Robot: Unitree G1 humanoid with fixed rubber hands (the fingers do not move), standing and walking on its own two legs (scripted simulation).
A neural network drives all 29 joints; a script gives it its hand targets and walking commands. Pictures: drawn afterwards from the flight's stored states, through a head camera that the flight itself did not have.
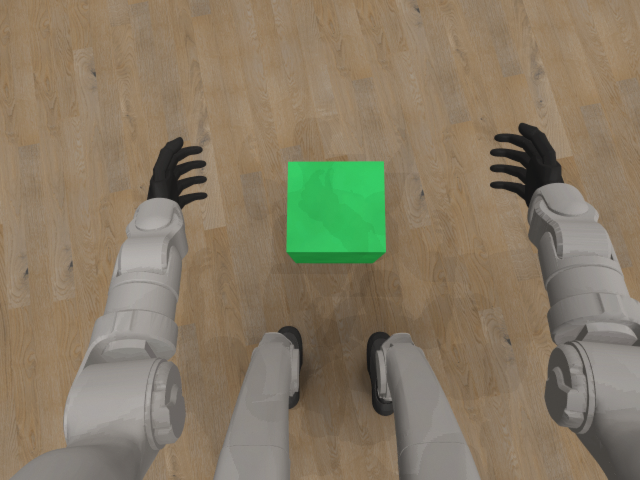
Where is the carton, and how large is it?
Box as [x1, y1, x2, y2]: [286, 161, 385, 262]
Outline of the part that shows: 383,161 288,162 286,251 295,262 373,262 385,252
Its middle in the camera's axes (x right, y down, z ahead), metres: +0.04 -0.05 +0.96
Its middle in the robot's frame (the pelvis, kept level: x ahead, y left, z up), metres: +0.49 +0.00 -0.56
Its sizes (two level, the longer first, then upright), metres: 0.210 0.200 0.250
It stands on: the floor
